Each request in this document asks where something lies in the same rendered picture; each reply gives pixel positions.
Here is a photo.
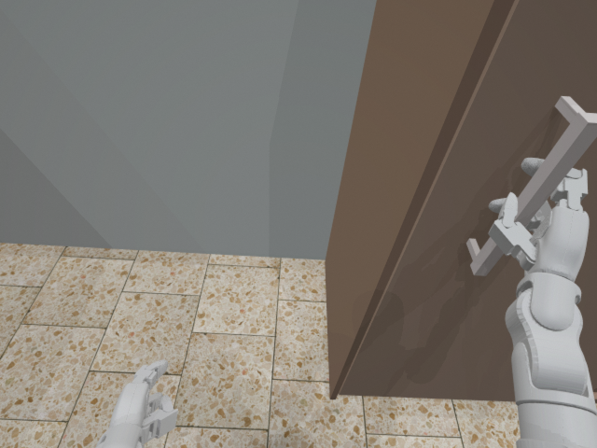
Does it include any right robot hand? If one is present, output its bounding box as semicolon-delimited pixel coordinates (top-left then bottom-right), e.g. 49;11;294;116
488;158;590;282

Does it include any handle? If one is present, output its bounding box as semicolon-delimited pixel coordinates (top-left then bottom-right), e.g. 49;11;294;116
466;96;597;276

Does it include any right robot forearm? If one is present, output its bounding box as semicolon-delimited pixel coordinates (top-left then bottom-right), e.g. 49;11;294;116
506;273;597;448

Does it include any left robot hand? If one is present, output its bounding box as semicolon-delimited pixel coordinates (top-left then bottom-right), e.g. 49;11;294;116
109;359;178;444

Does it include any left robot forearm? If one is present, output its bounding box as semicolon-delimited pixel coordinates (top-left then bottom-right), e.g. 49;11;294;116
95;423;145;448

